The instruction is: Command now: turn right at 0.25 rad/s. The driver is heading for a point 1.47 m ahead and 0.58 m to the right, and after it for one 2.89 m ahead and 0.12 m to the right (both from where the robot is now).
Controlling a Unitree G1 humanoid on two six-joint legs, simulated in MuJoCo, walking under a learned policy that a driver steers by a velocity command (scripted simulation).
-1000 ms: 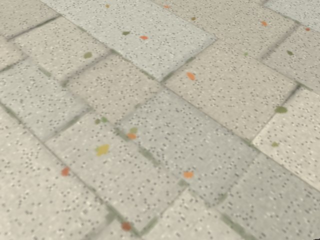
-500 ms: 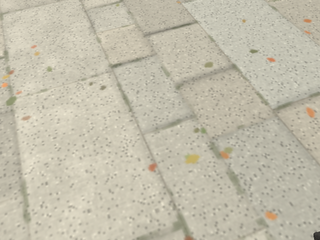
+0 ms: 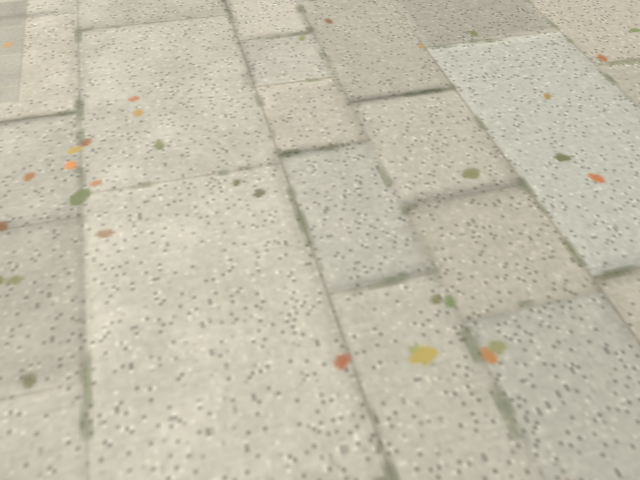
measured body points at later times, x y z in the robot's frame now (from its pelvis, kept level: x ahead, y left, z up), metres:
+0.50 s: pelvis +0.01 -0.07 +0.01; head +0.05 -0.12 +0.45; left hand +0.23 +0.16 -0.07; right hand +0.08 -0.40 -0.10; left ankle +0.08 +0.10 -0.65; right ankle -0.01 -0.14 -0.74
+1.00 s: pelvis +0.09 -0.06 +0.00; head +0.13 -0.07 +0.45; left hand +0.41 +0.04 -0.09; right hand +0.02 -0.37 -0.08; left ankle +0.18 +0.02 -0.74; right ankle -0.04 -0.13 -0.67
